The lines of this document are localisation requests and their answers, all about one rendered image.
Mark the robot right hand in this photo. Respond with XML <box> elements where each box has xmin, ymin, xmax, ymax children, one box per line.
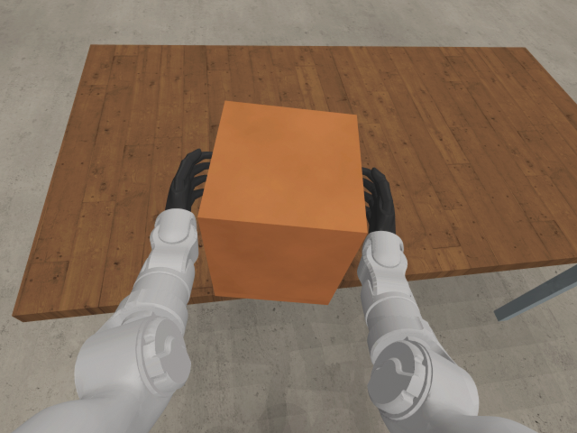
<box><xmin>362</xmin><ymin>167</ymin><xmax>396</xmax><ymax>234</ymax></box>

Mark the table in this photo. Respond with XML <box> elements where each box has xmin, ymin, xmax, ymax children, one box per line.
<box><xmin>12</xmin><ymin>44</ymin><xmax>577</xmax><ymax>322</ymax></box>

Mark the carton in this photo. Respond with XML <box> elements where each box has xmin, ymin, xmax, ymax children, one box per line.
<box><xmin>197</xmin><ymin>101</ymin><xmax>368</xmax><ymax>305</ymax></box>

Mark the robot right upper arm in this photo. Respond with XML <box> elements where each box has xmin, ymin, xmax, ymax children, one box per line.
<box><xmin>367</xmin><ymin>340</ymin><xmax>538</xmax><ymax>433</ymax></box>

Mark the robot right forearm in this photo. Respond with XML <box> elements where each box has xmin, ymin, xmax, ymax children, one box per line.
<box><xmin>357</xmin><ymin>231</ymin><xmax>457</xmax><ymax>365</ymax></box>

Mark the robot left hand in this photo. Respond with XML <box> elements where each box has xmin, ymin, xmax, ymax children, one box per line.
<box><xmin>165</xmin><ymin>149</ymin><xmax>213</xmax><ymax>212</ymax></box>

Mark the robot left forearm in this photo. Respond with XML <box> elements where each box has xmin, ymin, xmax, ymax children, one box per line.
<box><xmin>74</xmin><ymin>208</ymin><xmax>198</xmax><ymax>397</ymax></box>

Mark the robot left upper arm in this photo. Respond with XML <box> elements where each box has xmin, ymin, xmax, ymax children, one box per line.
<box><xmin>12</xmin><ymin>316</ymin><xmax>191</xmax><ymax>433</ymax></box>

